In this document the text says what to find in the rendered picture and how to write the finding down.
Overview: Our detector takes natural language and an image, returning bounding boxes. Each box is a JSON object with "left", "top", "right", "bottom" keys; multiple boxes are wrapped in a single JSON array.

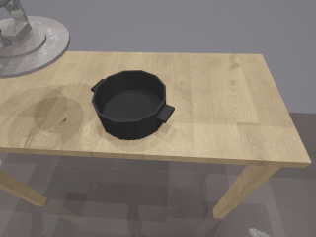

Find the pot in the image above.
[{"left": 91, "top": 70, "right": 175, "bottom": 140}]

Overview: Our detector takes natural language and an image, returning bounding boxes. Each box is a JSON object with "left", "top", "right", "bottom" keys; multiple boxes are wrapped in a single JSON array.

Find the lid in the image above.
[{"left": 0, "top": 16, "right": 70, "bottom": 79}]

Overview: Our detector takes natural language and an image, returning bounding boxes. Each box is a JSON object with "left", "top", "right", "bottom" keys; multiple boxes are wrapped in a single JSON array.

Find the table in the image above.
[{"left": 0, "top": 51, "right": 312, "bottom": 219}]

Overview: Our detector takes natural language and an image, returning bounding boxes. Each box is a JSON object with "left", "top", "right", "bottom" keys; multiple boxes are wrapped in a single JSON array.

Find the robot left hand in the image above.
[{"left": 0, "top": 0, "right": 29, "bottom": 49}]

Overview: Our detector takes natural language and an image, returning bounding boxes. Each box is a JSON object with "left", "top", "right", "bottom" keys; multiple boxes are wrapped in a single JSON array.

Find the knob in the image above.
[{"left": 0, "top": 19, "right": 32, "bottom": 43}]

